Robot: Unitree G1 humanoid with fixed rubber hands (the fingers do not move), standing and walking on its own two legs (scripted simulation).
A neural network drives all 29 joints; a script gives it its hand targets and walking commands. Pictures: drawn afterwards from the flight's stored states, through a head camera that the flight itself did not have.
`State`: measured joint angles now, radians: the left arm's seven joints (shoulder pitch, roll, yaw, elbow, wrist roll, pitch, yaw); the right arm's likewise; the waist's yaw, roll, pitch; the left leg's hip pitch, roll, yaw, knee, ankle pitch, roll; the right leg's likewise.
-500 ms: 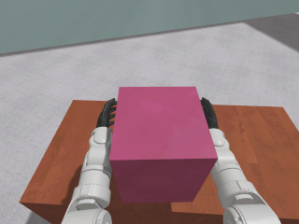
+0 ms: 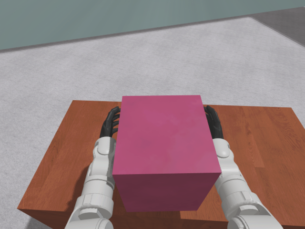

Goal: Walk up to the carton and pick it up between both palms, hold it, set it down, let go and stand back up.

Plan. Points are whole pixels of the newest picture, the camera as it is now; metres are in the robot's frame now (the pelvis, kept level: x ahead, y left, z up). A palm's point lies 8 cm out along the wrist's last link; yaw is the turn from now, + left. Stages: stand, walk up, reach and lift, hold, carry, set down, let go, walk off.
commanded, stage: set down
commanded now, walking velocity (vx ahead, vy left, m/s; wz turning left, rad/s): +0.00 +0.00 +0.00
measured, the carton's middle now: (161, 156) +0.32 +0.00 +0.03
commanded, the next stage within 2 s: none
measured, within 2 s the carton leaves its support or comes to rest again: rests again in 1.18 s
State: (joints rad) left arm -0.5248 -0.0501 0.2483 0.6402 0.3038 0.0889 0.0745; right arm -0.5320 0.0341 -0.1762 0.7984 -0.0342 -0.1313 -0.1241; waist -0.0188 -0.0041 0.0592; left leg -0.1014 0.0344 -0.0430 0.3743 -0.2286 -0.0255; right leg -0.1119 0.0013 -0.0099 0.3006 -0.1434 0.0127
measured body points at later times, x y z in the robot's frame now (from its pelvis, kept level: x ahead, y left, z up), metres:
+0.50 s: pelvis +0.01 +0.00 +0.00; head +0.03 +0.01 +0.45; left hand +0.39 +0.14 +0.04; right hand +0.38 -0.15 +0.04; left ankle -0.01 +0.13 -0.75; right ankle +0.01 -0.13 -0.75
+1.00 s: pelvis +0.01 +0.00 +0.00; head +0.06 +0.01 +0.45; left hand +0.38 +0.14 +0.00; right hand +0.37 -0.15 +0.01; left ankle -0.01 +0.13 -0.75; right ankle +0.01 -0.13 -0.75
